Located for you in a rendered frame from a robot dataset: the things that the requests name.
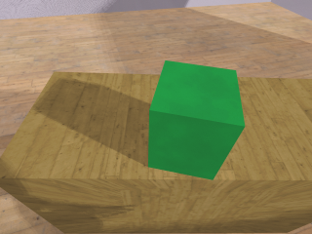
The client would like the carton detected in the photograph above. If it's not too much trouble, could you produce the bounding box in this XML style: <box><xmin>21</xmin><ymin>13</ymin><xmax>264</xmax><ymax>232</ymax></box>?
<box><xmin>148</xmin><ymin>60</ymin><xmax>246</xmax><ymax>180</ymax></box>

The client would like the pedestal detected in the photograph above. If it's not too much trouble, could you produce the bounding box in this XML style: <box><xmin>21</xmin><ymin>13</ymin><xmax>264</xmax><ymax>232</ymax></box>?
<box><xmin>0</xmin><ymin>71</ymin><xmax>312</xmax><ymax>234</ymax></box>

